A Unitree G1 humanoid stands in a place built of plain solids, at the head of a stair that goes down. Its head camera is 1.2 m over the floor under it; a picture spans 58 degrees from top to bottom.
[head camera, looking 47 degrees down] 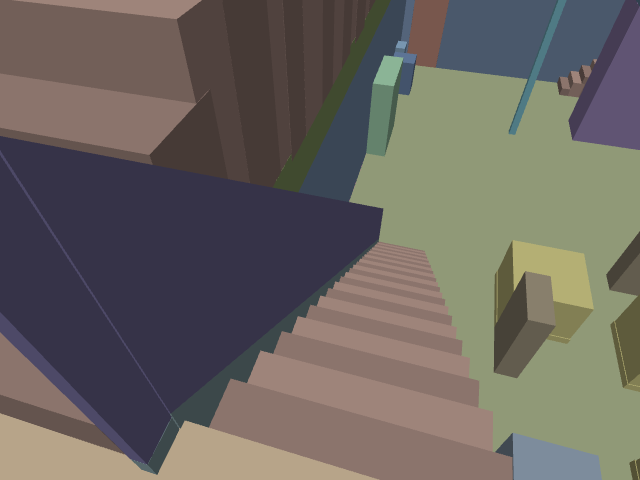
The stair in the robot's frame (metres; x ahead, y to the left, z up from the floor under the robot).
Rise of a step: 0.21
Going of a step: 0.23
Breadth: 0.93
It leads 16 degrees to the right of straight ahead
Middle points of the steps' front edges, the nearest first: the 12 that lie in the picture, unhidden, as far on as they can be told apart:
0.54 -0.14 -0.21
0.76 -0.20 -0.42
0.98 -0.26 -0.62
1.20 -0.32 -0.83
1.42 -0.39 -1.04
1.64 -0.45 -1.25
1.86 -0.51 -1.45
2.07 -0.57 -1.66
2.29 -0.63 -1.87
2.51 -0.69 -2.08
2.73 -0.76 -2.29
2.95 -0.82 -2.49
